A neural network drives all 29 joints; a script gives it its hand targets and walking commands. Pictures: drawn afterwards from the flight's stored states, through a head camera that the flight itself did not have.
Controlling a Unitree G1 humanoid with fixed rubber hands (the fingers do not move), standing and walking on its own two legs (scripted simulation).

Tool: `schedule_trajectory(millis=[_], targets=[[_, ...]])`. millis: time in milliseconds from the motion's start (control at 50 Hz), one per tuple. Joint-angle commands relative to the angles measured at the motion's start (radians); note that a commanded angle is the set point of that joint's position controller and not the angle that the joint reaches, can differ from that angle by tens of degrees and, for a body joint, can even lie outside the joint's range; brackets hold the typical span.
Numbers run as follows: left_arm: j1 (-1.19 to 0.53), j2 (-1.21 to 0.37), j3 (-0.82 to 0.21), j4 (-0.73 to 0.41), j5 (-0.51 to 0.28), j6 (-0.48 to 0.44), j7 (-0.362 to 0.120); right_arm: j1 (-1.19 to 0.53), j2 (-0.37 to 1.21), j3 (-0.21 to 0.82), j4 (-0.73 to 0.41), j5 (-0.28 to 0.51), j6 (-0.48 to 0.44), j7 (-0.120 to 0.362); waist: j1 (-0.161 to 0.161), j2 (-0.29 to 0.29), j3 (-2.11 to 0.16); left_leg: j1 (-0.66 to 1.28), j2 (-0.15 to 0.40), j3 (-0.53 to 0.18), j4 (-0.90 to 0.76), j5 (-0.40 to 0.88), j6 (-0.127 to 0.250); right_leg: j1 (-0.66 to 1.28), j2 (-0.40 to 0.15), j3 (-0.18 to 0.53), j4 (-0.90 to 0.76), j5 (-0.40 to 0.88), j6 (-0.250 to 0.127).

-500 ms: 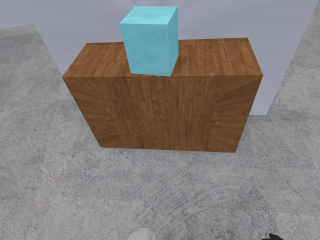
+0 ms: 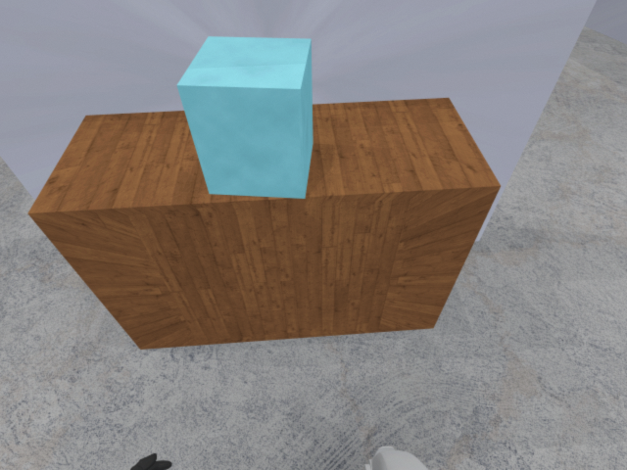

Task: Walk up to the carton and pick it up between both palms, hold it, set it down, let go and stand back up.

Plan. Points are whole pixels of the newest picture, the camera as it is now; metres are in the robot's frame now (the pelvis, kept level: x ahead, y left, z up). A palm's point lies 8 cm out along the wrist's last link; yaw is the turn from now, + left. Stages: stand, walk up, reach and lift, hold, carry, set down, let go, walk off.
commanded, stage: walk up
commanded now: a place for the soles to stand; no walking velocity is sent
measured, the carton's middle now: (258, 119) +0.78 +0.07 +0.03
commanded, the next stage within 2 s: none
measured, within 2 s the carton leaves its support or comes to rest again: neither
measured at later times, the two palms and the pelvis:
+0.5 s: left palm out of the picture +0.19 +0.35 -0.14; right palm (448, 367) +0.27 -0.20 -0.10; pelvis +0.17 +0.06 -0.02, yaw -1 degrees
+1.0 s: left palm (132, 320) +0.40 +0.29 -0.09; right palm (446, 335) +0.33 -0.22 -0.10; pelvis +0.24 +0.04 +0.00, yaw +0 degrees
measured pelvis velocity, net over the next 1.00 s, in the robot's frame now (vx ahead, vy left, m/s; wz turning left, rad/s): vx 0.24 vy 0.04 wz -0.01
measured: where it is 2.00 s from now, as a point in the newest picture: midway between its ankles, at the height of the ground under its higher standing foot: (272, 456)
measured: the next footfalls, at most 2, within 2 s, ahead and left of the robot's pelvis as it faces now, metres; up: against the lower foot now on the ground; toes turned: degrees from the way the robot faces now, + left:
right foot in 0.06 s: +0.16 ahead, -0.13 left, +0.00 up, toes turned -3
left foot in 0.40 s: +0.29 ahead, +0.19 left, +0.00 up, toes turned +2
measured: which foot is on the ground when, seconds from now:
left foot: down 0.00-0.08, up 0.10-0.38, down 0.40-1.00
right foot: up 0.00-0.04, down 0.06-0.42, up 0.44-0.74, down 0.76-1.00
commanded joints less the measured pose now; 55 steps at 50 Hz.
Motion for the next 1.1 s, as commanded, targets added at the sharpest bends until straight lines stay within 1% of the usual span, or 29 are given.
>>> schedule_trajectory(millis=[0, 20, 40, 60, 80, 120, 180, 220, 300, 320, 360, 380, 400, 420, 440, 460, 520, 620, 660, 700, 720, 740, 760, 780, 800, 840, 880, 980, 1080], targets=[[0.172, 0.086, 0.057, -0.046, 0.006, -0.032, 0.014, -0.038, -0.163, -0.023, -0.083, 0.007, -0.007, 0.011, 0.108, 0.076, -0.073, -0.251, 0.184, -0.159, -0.091, 0.060, 0.145, 0.406, 0.076, -0.053, -0.174, 0.152, -0.037], [0.225, 0.123, 0.073, -0.036, 0.013, -0.032, 0.024, -0.026, -0.122, -0.008, -0.091, 0.006, -0.006, 0.016, 0.145, -0.009, -0.089, -0.353, 0.152, -0.108, 0.048, 0.042, 0.100, 0.528, 0.040, 0.033, -0.179, 0.072, -0.069], [0.290, 0.219, 0.095, -0.043, 0.032, -0.035, 0.039, 0.007, -0.051, 0.021, -0.126, 0.009, -0.005, 0.024, 0.185, -0.213, -0.150, -0.474, 0.045, -0.011, 0.379, -0.034, 0.024, 0.614, -0.215, 0.413, -0.327, -0.213, -0.163], [0.303, 0.289, 0.106, -0.047, 0.023, -0.022, 0.058, -0.007, -0.100, 0.003, -0.154, 0.002, 0.017, 0.023, 0.191, -0.221, -0.124, -0.552, -0.015, -0.053, 0.559, -0.255, -0.013, 0.544, -0.408, 0.787, -0.525, -0.459, -0.297], [0.284, 0.258, 0.101, -0.034, 0.005, -0.011, 0.070, -0.063, -0.170, -0.023, -0.160, -0.014, 0.042, 0.017, 0.193, -0.083, -0.046, -0.578, 0.024, -0.139, 0.664, -0.227, -0.019, 0.442, -0.416, 0.791, -0.543, -0.558, -0.338], [0.193, 0.208, 0.071, -0.029, 0.000, -0.014, 0.073, -0.069, -0.146, -0.026, -0.162, -0.007, 0.047, 0.022, 0.157, -0.066, 0.052, -0.616, 0.048, -0.174, 0.664, -0.114, -0.027, 0.364, -0.328, 0.579, -0.520, -0.376, -0.297], [0.081, 0.189, 0.057, -0.027, 0.008, -0.031, 0.059, 0.008, -0.113, -0.033, -0.144, 0.002, 0.035, 0.037, 0.090, -0.128, 0.037, -0.433, 0.075, -0.172, 0.487, -0.054, -0.050, 0.184, -0.244, 0.367, -0.521, -0.236, -0.245], [0.043, 0.195, 0.060, -0.018, 0.007, -0.039, 0.054, -0.006, -0.087, -0.031, -0.151, 0.011, 0.030, 0.051, 0.080, -0.193, 0.058, -0.366, 0.087, -0.166, 0.339, -0.026, -0.048, 0.128, -0.226, 0.283, -0.512, -0.171, -0.242], [0.061, 0.213, 0.063, -0.001, 0.005, -0.033, 0.039, -0.035, -0.069, -0.042, -0.163, 0.006, 0.009, 0.057, 0.090, -0.190, 0.008, -0.165, 0.027, -0.075, 0.116, 0.119, -0.026, 0.069, -0.173, 0.175, -0.444, -0.195, -0.208], [0.044, 0.214, 0.060, -0.001, 0.000, -0.023, 0.035, -0.013, -0.076, -0.051, -0.163, 0.006, 0.003, 0.051, 0.066, -0.155, -0.005, -0.058, 0.008, -0.054, 0.064, 0.178, -0.021, 0.000, -0.165, 0.153, -0.389, -0.226, -0.187], [0.061, 0.144, 0.028, -0.001, -0.002, -0.002, 0.028, 0.089, -0.108, -0.073, -0.143, -0.007, -0.008, 0.023, 0.009, 0.003, -0.045, 0.159, -0.048, -0.044, 0.032, 0.177, -0.013, -0.107, -0.088, 0.062, -0.167, -0.213, -0.118], [0.102, 0.098, 0.017, -0.002, 0.002, 0.004, 0.023, 0.135, -0.120, -0.077, -0.125, -0.005, -0.012, 0.012, -0.003, 0.092, -0.086, 0.227, 0.007, -0.121, -0.016, 0.063, 0.001, -0.156, -0.027, 0.000, 0.000, -0.285, -0.080], [0.124, 0.029, -0.016, -0.034, 0.010, 0.008, 0.018, 0.164, -0.206, -0.085, -0.157, -0.018, -0.019, -0.003, -0.022, 0.296, -0.081, 0.169, 0.264, -0.537, -0.233, -0.251, 0.060, -0.213, 0.036, -0.059, 0.314, -0.304, -0.009], [0.126, 0.118, 0.024, -0.051, 0.007, 0.035, 0.029, 0.150, -0.282, -0.105, -0.168, -0.003, -0.003, -0.020, -0.013, 0.246, -0.036, 0.067, 0.429, -0.855, -0.414, -0.465, 0.176, -0.242, 0.048, 0.028, 0.427, -0.339, 0.007], [0.088, 0.169, 0.036, -0.056, 0.022, 0.052, 0.034, 0.098, -0.273, -0.100, -0.166, 0.011, 0.004, -0.030, 0.000, 0.173, 0.031, 0.001, 0.423, -0.891, -0.456, -0.532, 0.218, -0.255, -0.002, 0.079, 0.483, -0.258, 0.011], [0.060, 0.175, 0.042, -0.053, 0.025, 0.052, 0.032, 0.074, -0.240, -0.082, -0.161, 0.013, 0.001, -0.031, 0.002, 0.153, 0.087, -0.020, 0.375, -0.791, -0.430, -0.429, 0.213, -0.279, -0.017, 0.090, 0.491, -0.185, 0.011], [0.135, 0.144, 0.037, -0.007, 0.017, 0.043, 0.030, -0.004, -0.186, -0.061, -0.162, -0.005, -0.005, -0.035, 0.043, 0.198, 0.026, -0.051, 0.301, -0.530, -0.338, -0.070, 0.213, -0.164, -0.045, 0.080, 0.413, -0.132, 0.023], [0.070, 0.084, 0.008, 0.001, -0.003, 0.054, 0.028, -0.055, -0.153, -0.038, -0.174, 0.003, -0.012, -0.038, 0.060, 0.220, -0.031, -0.081, 0.231, -0.297, -0.175, 0.634, 0.195, 0.036, -0.037, 0.030, 0.147, -0.072, 0.027], [0.046, 0.075, 0.002, 0.007, -0.004, 0.052, 0.029, -0.050, -0.170, -0.041, -0.183, 0.009, -0.001, -0.033, 0.056, 0.230, -0.078, -0.076, 0.205, -0.255, -0.113, 0.736, 0.179, 0.121, -0.002, -0.020, 0.051, -0.022, 0.016], [0.036, 0.086, 0.004, 0.015, -0.003, 0.048, 0.032, -0.068, -0.180, -0.036, -0.191, 0.024, 0.014, -0.030, 0.076, 0.188, -0.108, -0.113, 0.181, -0.234, -0.046, 0.681, 0.141, 0.238, 0.023, -0.050, -0.105, 0.128, -0.005], [0.045, 0.100, 0.006, 0.015, -0.007, 0.038, 0.032, -0.091, -0.177, -0.026, -0.197, 0.035, 0.019, -0.025, 0.099, 0.151, -0.126, -0.167, 0.162, -0.222, -0.007, 0.586, 0.106, 0.331, 0.023, -0.037, -0.225, 0.273, -0.024], [0.031, 0.147, 0.015, 0.012, -0.003, 0.032, 0.033, -0.070, -0.160, -0.019, -0.205, 0.042, 0.019, -0.021, 0.104, 0.088, -0.150, -0.218, 0.141, -0.214, 0.027, 0.467, 0.065, 0.406, -0.022, 0.036, -0.254, 0.386, -0.057], [0.015, 0.207, 0.030, 0.005, 0.009, 0.029, 0.035, -0.005, -0.114, -0.005, -0.217, 0.050, 0.016, -0.017, 0.089, -0.045, -0.214, -0.266, 0.079, -0.164, 0.122, 0.249, 0.015, 0.476, -0.170, 0.211, -0.266, 0.473, -0.115], [-0.056, 0.235, 0.032, 0.004, -0.034, 0.038, 0.039, 0.060, -0.079, 0.011, -0.200, 0.068, 0.031, -0.026, 0.056, -0.108, -0.245, -0.142, -0.005, -0.101, 0.173, -0.060, -0.025, 0.324, -0.298, 0.314, -0.321, 0.405, -0.244], [-0.122, 0.211, 0.028, -0.001, -0.056, 0.045, 0.041, 0.032, -0.095, -0.002, -0.175, 0.055, 0.047, -0.033, 0.057, -0.105, -0.201, -0.065, -0.002, -0.115, 0.159, -0.144, -0.026, 0.197, -0.281, 0.294, -0.342, 0.235, -0.257], [-0.184, 0.175, 0.002, -0.006, -0.051, 0.050, 0.036, 0.010, -0.116, -0.011, -0.177, 0.053, 0.037, -0.028, 0.040, -0.090, -0.132, -0.045, 0.012, -0.133, -0.003, 0.046, -0.019, 0.143, -0.162, 0.157, -0.311, 0.183, -0.150], [-0.165, 0.155, -0.007, -0.007, -0.055, 0.052, 0.031, -0.033, -0.151, -0.019, -0.184, 0.040, 0.024, -0.024, 0.058, -0.080, -0.089, -0.090, 0.058, -0.211, -0.094, 0.132, -0.002, 0.149, -0.096, 0.101, -0.273, 0.111, -0.071], [-0.160, 0.157, -0.009, 0.020, -0.044, 0.042, 0.020, -0.058, -0.131, -0.014, -0.185, 0.038, 0.010, -0.015, 0.066, -0.029, -0.121, -0.094, 0.052, -0.197, -0.098, 0.215, 0.001, 0.244, -0.098, 0.103, -0.256, 0.271, -0.073], [-0.174, 0.157, -0.011, 0.020, -0.044, 0.041, 0.015, -0.087, -0.131, -0.019, -0.194, 0.039, 0.012, -0.011, 0.070, -0.004, -0.111, -0.079, 0.054, -0.199, -0.124, 0.207, 0.005, 0.226, -0.091, 0.087, -0.281, 0.209, -0.063]])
